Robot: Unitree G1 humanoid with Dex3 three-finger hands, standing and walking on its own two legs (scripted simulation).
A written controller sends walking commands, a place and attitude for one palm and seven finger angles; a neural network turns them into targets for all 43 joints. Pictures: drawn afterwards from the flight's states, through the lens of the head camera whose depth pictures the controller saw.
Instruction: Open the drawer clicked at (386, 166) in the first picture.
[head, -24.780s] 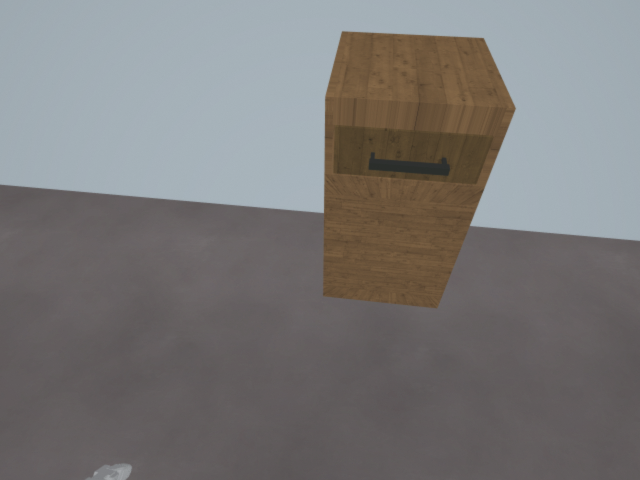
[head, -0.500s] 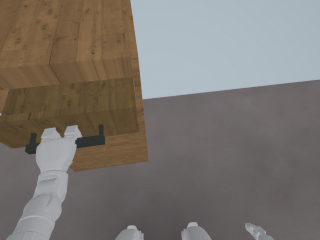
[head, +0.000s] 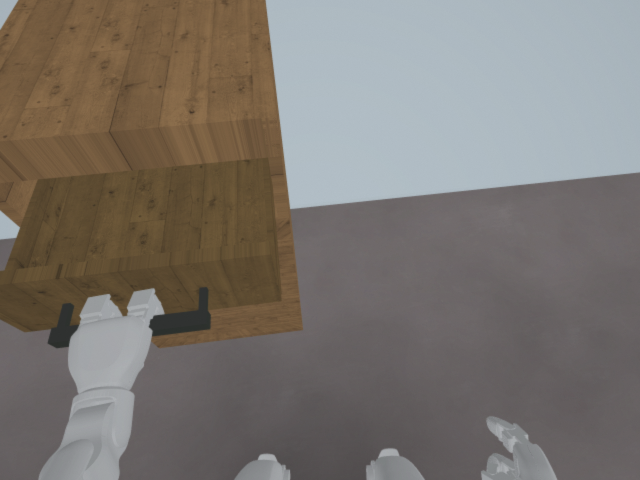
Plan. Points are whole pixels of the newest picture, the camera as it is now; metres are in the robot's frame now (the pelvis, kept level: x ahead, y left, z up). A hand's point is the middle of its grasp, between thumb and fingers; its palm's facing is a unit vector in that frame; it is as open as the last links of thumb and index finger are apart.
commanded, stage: pull the drawer open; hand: left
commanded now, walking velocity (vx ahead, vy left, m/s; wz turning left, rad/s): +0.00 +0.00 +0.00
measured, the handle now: (134, 315) +0.33 +0.27 -0.03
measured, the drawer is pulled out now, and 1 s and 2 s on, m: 0.17 0.29 0.30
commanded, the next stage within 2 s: open the thumb to release the handle in 1.28 s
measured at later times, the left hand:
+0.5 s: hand (124, 413) +0.21 +0.25 -0.05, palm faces -0.06 -0.05 -1.00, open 5.4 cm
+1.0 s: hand (116, 469) +0.15 +0.25 -0.05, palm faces -0.08 -0.07 -0.99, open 5.5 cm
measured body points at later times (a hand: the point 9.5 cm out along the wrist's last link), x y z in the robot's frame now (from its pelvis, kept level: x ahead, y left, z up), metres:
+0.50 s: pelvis +0.00 -0.01 -0.01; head +0.08 -0.02 +0.44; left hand +0.21 +0.25 +0.00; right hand +0.19 -0.25 -0.11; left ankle -0.03 +0.12 -0.66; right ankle +0.01 -0.13 -0.66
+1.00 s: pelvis -0.01 -0.01 -0.01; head +0.06 -0.02 +0.43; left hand +0.15 +0.25 +0.00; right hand +0.20 -0.24 -0.11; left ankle -0.03 +0.12 -0.66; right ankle +0.01 -0.13 -0.66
